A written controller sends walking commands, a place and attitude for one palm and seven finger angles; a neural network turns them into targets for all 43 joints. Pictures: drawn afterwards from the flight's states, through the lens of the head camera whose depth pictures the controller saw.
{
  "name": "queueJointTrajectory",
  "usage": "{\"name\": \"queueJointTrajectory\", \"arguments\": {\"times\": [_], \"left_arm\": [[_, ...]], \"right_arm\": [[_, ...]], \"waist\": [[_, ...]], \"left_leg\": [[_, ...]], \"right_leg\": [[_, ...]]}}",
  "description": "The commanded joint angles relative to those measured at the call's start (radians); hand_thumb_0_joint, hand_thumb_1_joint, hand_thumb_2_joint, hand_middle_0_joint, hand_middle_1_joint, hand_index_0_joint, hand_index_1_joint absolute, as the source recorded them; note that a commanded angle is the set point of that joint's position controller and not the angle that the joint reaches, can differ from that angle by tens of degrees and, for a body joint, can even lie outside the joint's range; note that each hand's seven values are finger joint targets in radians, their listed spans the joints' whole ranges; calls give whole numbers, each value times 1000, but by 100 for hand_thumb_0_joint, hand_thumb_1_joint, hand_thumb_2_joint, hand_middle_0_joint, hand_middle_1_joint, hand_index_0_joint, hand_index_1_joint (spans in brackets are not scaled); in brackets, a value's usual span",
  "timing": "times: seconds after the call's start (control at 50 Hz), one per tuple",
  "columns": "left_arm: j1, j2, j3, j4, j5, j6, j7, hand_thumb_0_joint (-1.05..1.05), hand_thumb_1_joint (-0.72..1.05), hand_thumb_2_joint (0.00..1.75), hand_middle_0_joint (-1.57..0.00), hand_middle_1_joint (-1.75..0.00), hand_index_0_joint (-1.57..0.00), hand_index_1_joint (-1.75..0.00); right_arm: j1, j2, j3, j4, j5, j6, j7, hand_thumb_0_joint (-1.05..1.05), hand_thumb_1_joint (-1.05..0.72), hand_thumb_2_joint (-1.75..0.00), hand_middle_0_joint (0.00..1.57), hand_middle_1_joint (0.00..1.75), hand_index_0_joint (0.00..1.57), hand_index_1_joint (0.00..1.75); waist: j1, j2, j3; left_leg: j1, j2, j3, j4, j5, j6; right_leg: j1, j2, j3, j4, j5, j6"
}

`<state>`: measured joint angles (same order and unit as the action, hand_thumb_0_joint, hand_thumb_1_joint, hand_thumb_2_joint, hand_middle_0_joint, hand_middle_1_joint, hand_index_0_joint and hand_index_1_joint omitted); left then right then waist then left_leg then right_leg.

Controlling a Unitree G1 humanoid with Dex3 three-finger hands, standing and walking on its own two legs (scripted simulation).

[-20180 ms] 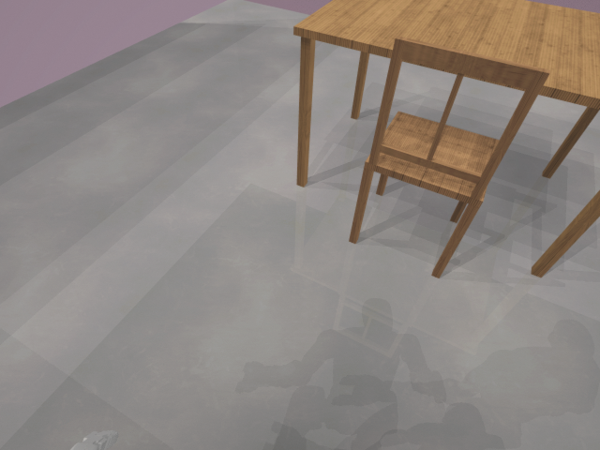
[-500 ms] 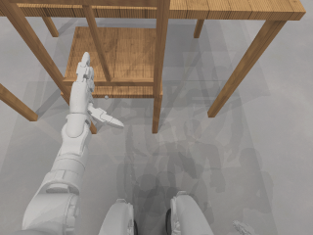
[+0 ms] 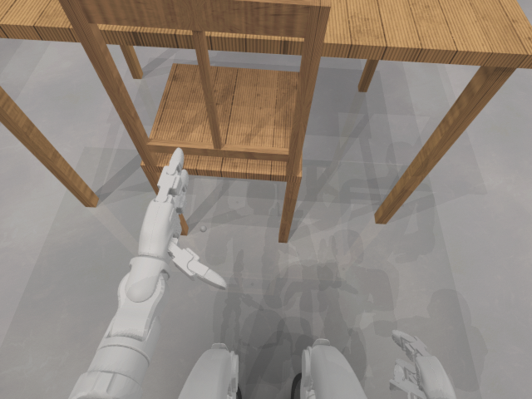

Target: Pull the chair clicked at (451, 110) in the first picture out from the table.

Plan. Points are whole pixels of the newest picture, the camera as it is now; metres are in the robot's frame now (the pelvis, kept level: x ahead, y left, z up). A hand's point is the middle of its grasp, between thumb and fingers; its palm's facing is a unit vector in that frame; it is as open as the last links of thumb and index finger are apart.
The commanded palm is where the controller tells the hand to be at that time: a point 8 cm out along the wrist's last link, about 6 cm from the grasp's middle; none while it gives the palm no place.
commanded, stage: draw the fingers out of the gap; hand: left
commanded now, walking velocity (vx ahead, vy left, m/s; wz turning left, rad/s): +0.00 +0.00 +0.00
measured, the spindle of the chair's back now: (209, 98) +0.62 +0.12 +0.01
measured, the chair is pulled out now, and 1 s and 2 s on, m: -0.12 -0.12 -0.12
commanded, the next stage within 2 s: aim the fingers beside a spindle in 0.10 s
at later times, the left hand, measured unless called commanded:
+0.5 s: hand (204, 244) +0.33 +0.10 +0.02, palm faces -0.13 -0.99 -0.03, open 17.4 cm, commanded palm +0.31 +0.16 +0.02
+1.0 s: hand (205, 237) +0.34 +0.10 +0.02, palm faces -0.11 -0.99 -0.03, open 16.9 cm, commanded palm +0.33 +0.15 +0.02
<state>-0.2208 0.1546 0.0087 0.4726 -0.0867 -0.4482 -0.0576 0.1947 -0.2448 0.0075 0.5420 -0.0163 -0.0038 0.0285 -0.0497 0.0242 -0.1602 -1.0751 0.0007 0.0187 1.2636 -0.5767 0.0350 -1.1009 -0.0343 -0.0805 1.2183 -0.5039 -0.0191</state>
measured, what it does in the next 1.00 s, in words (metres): stands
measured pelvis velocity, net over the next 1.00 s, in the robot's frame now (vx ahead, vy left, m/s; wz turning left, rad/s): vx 0.00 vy -0.01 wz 0.01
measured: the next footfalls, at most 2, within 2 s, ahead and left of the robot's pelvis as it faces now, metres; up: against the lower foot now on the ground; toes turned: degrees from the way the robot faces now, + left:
none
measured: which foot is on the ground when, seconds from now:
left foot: down 0.00-1.00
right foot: down 0.00-1.00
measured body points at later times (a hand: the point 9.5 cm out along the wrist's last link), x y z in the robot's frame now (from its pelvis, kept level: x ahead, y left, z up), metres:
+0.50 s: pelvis +0.00 -0.01 -0.01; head +0.11 +0.00 +0.43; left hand +0.33 +0.15 +0.02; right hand +0.17 -0.24 -0.12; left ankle +0.01 +0.10 -0.63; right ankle +0.04 -0.11 -0.63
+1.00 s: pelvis +0.00 -0.01 +0.00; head +0.11 +0.00 +0.43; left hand +0.34 +0.15 +0.02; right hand +0.16 -0.25 -0.11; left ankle +0.01 +0.10 -0.63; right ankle +0.04 -0.11 -0.63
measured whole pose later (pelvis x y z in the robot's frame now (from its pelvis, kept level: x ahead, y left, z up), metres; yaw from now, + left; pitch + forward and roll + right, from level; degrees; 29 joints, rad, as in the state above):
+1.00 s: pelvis +0.00 -0.01 +0.00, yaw +1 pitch +22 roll -1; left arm -0.13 0.15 -0.02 0.33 -0.11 -0.41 -0.05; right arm 0.20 -0.24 0.01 0.55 -0.02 -0.05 0.01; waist -0.05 0.03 -0.16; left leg -1.09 0.00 0.00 1.28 -0.59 0.03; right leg -1.11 -0.04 -0.09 1.24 -0.52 -0.03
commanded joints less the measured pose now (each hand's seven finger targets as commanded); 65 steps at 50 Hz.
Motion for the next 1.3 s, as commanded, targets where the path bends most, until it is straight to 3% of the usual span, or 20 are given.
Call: {"name": "queueJointTrajectory", "arguments": {"times": [0.0, 0.04, 0.14, 0.2, 0.22, 0.26, 0.32, 0.44, 0.5, 0.64, 0.7, 0.8, 0.88, 0.94, 0.98, 1.02, 1.06, 1.1, 1.16, 1.28], "left_arm": [[-142, 64, 10, -290, -8, -67, 2, 0, -55, 20, 0, 0, 0, 0], [-95, 40, -16, -302, -6, -59, -2, 0, -55, 20, 0, 0, 0, 0], [-30, 40, -32, -375, -2, -50, 1, 0, -55, 20, 0, 0, 0, 0], [3, 72, -7, -411, -3, -49, 8, 0, -55, 20, 0, 0, 0, 0], [-39, 25, -16, -412, -40, -55, 7, 0, -55, 20, 0, 0, 0, 0], [-104, 50, -5, -418, -36, -69, 10, 0, -54, 21, -1, -1, -1, -1], [-80, 49, -26, -424, -14, -67, 5, 0, -54, 22, -1, -2, -1, -2], [-87, 49, -15, -366, -30, 4, -10, 0, -53, 25, -3, -4, -3, -4], [-66, 81, 31, -375, -36, 14, 0, 0, -52, 26, -4, -5, -4, -5], [-76, 41, -10, -374, -24, -17, 9, 0, -51, 29, -5, -7, -5, -7], [-84, 73, 20, -357, -26, -20, 12, 0, -50, 30, -6, -8, -6, -8], [-79, 64, 9, -377, -24, -27, 13, 0, -50, 30, -6, -8, -6, -8], [-111, 63, 11, -366, -27, -30, 16, 0, -50, 30, -6, -8, -6, -8], [-115, 41, -12, -363, -24, -30, 13, 0, -50, 30, -6, -8, -6, -8], [-114, 40, -10, -353, -24, -29, 15, 0, -50, 30, -6, -8, -6, -8], [-115, 37, -14, -348, -20, -27, 16, 0, -50, 30, -6, -8, -6, -8], [-154, 32, -18, -332, -22, -23, 18, 0, -50, 30, -6, -8, -6, -8], [-148, 71, 19, -332, -17, -24, 25, 0, -50, 30, -6, -8, -6, -8], [-156, 68, 29, -310, -21, -23, 26, 0, -50, 30, -6, -8, -6, -8], [-195, 48, 5, -311, -19, -30, 20, 0, -50, 30, -6, -8, -6, -8]], "right_arm": [[37, -132, -52, -131, 9, -48, -15, 0, -90, -90, 20, 30, 20, 30], [28, -126, -52, -133, 11, -49, -13, 0, -90, -90, 20, 30, 20, 30], [9, -124, -49, -151, 12, -59, -20, 0, -90, -90, 20, 30, 20, 30], [4, -124, -45, -158, 10, -66, -25, 0, -90, -90, 20, 30, 20, 30], [-7, -118, -41, -150, 11, -73, -29, 0, -90, -90, 20, 30, 20, 30], [-7, -123, -39, -133, 8, -88, -38, 0, -90, -90, 20, 30, 20, 30], [3, -123, -41, -129, 3, -101, -38, 0, -90, -90, 20, 30, 20, 30], [8, -129, -40, -134, 13, -93, -39, 0, -90, -90, 20, 30, 20, 30], [13, -127, -40, -143, 13, -93, -41, 0, -90, -90, 20, 30, 20, 30], [23, -120, -42, -131, 8, -98, -32, 0, -90, -90, 20, 30, 20, 30], [29, -127, -43, -127, 8, -97, -34, 0, -90, -90, 20, 30, 20, 30], [30, -126, -46, -127, 9, -97, -33, 0, -90, -90, 20, 30, 20, 30], [30, -125, -46, -118, 9, -95, -35, 0, -90, -90, 20, 30, 20, 30], [27, -123, -44, -118, 8, -96, -33, 0, -90, -90, 20, 30, 20, 30], [28, -126, -47, -116, 8, -95, -34, 0, -90, -90, 20, 30, 20, 30], [30, -125, -46, -118, 7, -95, -32, 0, -90, -90, 20, 30, 20, 30], [30, -126, -45, -112, 8, -92, -33, 0, -90, -90, 20, 30, 20, 30], [31, -131, -45, -118, 6, -91, -36, 0, -90, -90, 20, 30, 20, 30], [30, -125, -44, -116, 8, -85, -34, 0, -90, -90, 20, 30, 20, 30], [35, -125, -43, -111, 7, -85, -34, 0, -90, -90, 20, 30, 20, 30]], "waist": [[-5, 5, -402], [-11, -24, -386], [-5, -19, -364], [5, -8, -357], [-12, -32, -346], [-19, -31, -345], [-7, 37, -387], [-12, -26, -385], [9, -23, -411], [-8, -12, -383], [-9, -32, -380], [-7, -3, -396], [-18, -35, -390], [-14, 11, -388], [-18, -24, -393], [-13, 11, -399], [-26, -20, -379], [-11, -10, -392], [-13, -46, -397], [-18, -3, -404]], "left_leg": [[242, -9, -71, -176, 341, -21], [236, -8, -68, -170, 321, -20], [218, -12, -70, -166, 287, -17], [192, -17, -71, -161, 273, -16], [182, -17, -72, -152, 250, -15], [159, -16, -75, -136, 220, -13], [214, -15, -80, -135, 281, -20], [172, -17, -69, -141, 260, -15], [160, -21, -61, -145, 287, -15], [181, -15, -62, -148, 300, -17], [159, -16, -59, -146, 293, -15], [195, -14, -61, -152, 324, -17], [178, -13, -59, -146, 304, -15], [198, -14, -61, -152, 316, -18], [203, -10, -65, -152, 317, -18], [222, -11, -68, -155, 330, -20], [199, -11, -66, -152, 295, -18], [193, -13, -68, -154, 309, -18], [175, -14, -59, -151, 299, -17], [202, -13, -61, -154, 311, -19]], "right_leg": [[267, 27, 46, -136, 260, -20], [260, 25, 47, -143, 248, -16], [250, 24, 48, -142, 214, -18], [255, 25, 49, -135, 199, -21], [245, 24, 49, -144, 185, -17], [229, 24, 55, -137, 152, -16], [207, 21, 47, -115, 188, -22], [253, 21, 52, -137, 193, -16], [301, 22, 58, -135, 227, -18], [268, 20, 53, -135, 236, -17], [285, 22, 55, -138, 238, -17], [282, 20, 53, -135, 259, -18], [286, 20, 59, -139, 254, -12], [270, 18, 54, -136, 252, -17], [268, 20, 52, -137, 252, -14], [249, 19, 47, -132, 249, -17], [249, 20, 50, -142, 227, -13], [264, 21, 50, -133, 237, -17], [290, 19, 57, -139, 248, -12], [275, 19, 56, -139, 250, -15]]}}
